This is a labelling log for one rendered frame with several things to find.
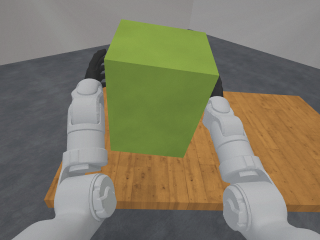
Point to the left robot upper arm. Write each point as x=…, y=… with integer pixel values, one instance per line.
x=81, y=205

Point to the left robot hand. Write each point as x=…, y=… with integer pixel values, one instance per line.
x=95, y=68

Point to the left robot forearm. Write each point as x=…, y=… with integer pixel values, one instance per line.
x=85, y=132

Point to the right robot forearm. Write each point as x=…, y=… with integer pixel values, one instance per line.
x=238, y=164

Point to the table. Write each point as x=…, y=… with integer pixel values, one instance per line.
x=283, y=131

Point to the right robot upper arm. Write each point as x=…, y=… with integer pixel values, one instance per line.
x=257, y=210

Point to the right robot hand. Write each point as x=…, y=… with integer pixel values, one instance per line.
x=218, y=89

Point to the carton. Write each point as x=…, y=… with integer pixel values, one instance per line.
x=159, y=80

